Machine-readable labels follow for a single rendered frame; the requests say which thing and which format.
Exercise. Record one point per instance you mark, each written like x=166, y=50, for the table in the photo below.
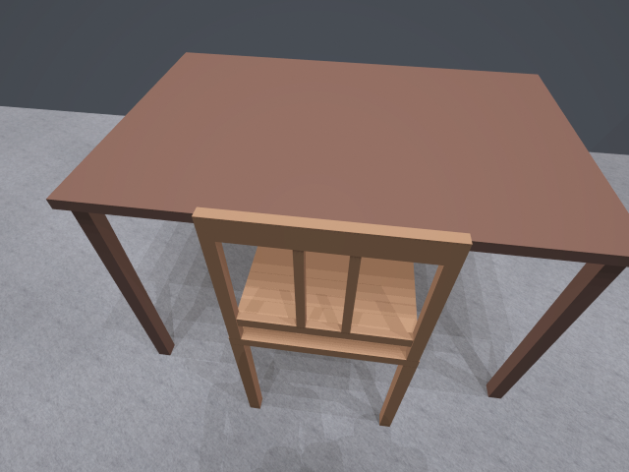
x=479, y=152

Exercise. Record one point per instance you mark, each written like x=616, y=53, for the chair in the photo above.
x=328, y=287

